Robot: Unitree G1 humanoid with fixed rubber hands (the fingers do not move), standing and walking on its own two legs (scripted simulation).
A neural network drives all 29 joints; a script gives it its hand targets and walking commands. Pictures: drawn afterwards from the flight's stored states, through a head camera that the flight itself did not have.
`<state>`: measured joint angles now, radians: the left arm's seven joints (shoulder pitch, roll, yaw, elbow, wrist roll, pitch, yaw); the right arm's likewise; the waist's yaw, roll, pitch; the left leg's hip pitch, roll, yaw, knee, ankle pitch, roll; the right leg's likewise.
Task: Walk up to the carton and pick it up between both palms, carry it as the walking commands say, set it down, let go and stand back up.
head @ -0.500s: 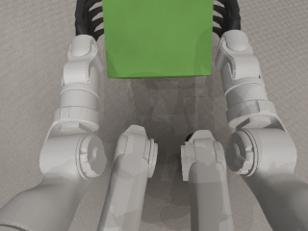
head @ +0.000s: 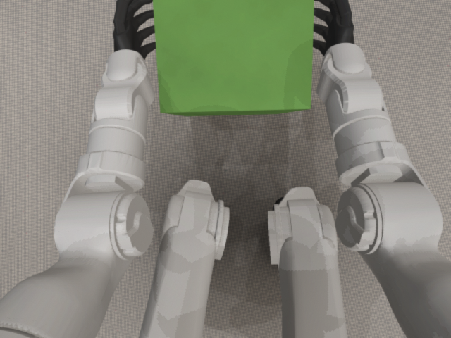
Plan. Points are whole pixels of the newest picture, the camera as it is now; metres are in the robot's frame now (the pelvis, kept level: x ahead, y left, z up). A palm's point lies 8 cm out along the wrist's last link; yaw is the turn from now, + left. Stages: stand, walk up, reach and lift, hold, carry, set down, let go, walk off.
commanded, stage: set down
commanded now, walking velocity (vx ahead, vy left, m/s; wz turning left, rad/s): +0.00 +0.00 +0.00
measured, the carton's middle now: (232, 70) +0.51 +0.03 -0.23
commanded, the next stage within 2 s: none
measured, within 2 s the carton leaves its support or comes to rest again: rests again in 0.66 s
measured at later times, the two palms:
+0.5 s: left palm (135, 58) +0.50 +0.18 -0.16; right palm (331, 50) +0.53 -0.12 -0.16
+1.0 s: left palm (137, 62) +0.50 +0.18 -0.17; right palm (329, 52) +0.53 -0.12 -0.17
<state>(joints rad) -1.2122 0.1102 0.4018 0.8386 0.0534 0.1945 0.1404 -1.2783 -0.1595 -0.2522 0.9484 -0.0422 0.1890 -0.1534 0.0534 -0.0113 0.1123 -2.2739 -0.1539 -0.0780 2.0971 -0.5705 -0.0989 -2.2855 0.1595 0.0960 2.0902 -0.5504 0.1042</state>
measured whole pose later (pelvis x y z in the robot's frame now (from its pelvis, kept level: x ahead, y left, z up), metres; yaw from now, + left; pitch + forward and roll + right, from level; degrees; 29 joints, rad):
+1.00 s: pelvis +0.00 +0.00 -0.02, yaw +0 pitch +40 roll +0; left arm -1.24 0.14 0.38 0.94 0.04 0.15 0.11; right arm -1.33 -0.20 -0.21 1.07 0.00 0.13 -0.15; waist 0.06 -0.01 0.19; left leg -2.27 -0.11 -0.06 2.17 -0.59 -0.08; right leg -2.28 0.13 0.06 2.16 -0.57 0.08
